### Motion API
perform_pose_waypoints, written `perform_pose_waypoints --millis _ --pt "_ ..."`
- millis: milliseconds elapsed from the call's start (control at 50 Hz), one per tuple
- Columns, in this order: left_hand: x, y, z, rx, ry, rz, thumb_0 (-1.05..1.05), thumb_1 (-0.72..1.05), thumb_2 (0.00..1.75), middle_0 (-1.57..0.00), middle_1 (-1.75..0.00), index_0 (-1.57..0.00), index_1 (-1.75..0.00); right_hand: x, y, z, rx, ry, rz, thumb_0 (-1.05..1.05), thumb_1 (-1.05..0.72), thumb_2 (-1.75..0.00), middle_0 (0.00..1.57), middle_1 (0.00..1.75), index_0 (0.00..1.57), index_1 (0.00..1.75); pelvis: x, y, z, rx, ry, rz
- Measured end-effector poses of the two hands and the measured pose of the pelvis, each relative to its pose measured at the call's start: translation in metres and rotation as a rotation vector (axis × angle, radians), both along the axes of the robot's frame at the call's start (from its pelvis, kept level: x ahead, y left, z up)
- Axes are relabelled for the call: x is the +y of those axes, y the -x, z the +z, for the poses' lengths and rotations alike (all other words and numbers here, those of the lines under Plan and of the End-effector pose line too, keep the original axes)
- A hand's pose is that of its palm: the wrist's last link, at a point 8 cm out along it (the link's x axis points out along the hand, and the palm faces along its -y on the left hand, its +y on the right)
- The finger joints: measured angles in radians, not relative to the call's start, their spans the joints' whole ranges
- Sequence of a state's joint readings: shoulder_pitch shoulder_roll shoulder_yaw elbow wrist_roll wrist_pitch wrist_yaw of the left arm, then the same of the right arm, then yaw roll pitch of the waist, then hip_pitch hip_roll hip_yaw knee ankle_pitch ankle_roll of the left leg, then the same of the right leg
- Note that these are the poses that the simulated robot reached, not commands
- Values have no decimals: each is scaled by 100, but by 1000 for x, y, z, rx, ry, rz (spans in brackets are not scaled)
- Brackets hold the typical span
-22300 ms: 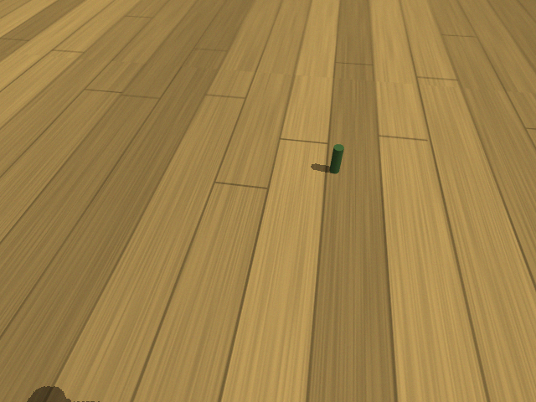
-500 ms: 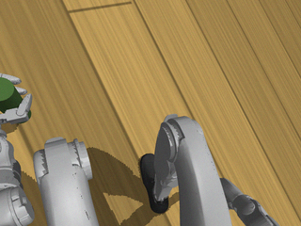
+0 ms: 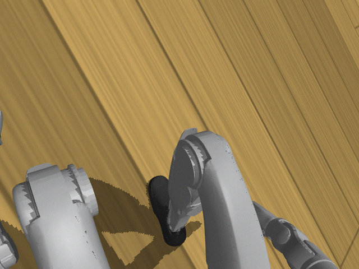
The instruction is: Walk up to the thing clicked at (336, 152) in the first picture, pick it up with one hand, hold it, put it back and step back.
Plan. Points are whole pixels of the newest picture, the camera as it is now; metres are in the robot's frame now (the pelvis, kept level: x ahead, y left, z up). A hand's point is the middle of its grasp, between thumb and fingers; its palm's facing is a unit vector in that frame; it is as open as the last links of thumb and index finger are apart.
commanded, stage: lower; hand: left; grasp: from the side
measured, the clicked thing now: out of the picture +0.43 +0.27 -0.17
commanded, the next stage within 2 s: loosen in 0.54 s
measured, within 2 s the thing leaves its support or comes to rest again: rests again in 0.58 s
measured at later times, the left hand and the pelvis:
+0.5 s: hand out of the picture +0.43 +0.26 -0.17, palm faces +0.31 -0.95 -0.02, open 7.0 cm; pelvis +0.00 +0.01 +0.00, yaw -2 degrees
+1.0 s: hand out of the picture +0.44 +0.26 -0.17, palm faces +0.30 -0.95 +0.00, open 8.6 cm; pelvis -0.01 +0.01 +0.00, yaw -3 degrees
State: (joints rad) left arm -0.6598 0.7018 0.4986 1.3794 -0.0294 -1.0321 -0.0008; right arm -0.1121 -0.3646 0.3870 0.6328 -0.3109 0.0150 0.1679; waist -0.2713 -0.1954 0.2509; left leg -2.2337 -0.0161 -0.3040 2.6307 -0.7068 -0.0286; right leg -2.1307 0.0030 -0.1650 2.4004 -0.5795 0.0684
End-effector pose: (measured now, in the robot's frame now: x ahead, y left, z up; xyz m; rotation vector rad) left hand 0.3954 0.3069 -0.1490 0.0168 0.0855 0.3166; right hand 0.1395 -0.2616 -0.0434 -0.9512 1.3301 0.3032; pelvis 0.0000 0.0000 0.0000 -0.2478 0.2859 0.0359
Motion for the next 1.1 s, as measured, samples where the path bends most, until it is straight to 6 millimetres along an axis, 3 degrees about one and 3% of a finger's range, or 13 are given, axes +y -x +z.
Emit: perform_pose_waypoints --millis 740,900,1100 --pt "-3 1 -29 -16 8 -12 3 -2 110 -91 -105 -91 -106 14 2 17 28 67 104 0 -90 -90 20 30 21 30 9 5 -3 -63 56 -31" --pt "-3 -1 -29 -48 22 1 2 4 88 -91 -93 -91 -94 17 -2 20 29 75 118 0 -91 -90 20 30 21 30 10 5 -2 -64 63 -32" --pt "-1 -5 -20 -63 11 -19 1 -13 53 -72 -62 -71 -63 19 -7 23 6 76 127 0 -92 -90 20 30 21 30 10 6 -1 -67 67 -33"
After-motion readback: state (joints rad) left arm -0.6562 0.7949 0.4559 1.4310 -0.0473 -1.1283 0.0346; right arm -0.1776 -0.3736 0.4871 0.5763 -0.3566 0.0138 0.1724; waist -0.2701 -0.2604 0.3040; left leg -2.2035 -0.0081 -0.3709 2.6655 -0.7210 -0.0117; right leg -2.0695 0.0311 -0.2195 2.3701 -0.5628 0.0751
